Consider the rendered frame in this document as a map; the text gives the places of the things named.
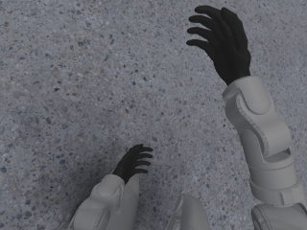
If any robot left forearm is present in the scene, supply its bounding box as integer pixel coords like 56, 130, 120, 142
66, 174, 125, 230

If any robot right hand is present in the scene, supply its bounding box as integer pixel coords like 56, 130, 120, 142
186, 5, 251, 86

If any robot left thigh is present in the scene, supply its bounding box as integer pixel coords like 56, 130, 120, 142
106, 173, 140, 230

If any robot right shin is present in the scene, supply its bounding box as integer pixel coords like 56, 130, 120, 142
167, 212, 181, 230

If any robot right forearm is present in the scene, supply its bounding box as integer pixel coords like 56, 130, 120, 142
222, 76, 307, 215

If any robot left hand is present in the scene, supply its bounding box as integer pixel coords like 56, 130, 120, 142
112, 144, 153, 185

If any robot right upper arm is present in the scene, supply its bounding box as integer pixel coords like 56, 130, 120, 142
250, 203, 307, 230

